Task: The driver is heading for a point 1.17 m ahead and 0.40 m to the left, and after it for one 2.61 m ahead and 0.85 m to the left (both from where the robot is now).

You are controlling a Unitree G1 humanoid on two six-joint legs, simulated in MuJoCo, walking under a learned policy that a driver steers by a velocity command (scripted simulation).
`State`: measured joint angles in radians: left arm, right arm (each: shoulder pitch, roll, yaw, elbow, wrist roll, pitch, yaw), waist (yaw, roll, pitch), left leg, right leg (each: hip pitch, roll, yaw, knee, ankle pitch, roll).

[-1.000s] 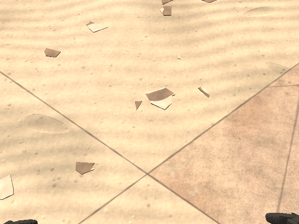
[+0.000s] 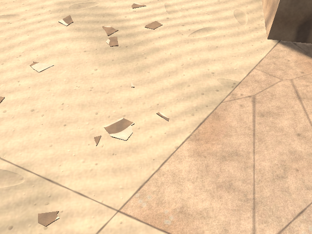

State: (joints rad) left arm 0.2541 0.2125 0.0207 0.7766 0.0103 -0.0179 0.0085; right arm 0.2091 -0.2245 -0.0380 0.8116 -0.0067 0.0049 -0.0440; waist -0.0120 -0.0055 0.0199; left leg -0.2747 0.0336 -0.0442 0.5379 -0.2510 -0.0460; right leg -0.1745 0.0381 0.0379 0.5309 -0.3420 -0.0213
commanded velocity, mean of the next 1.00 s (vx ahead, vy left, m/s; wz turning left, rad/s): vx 0.09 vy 0.00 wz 0.00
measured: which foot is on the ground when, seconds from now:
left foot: down 0.00-1.00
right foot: down 0.00-1.00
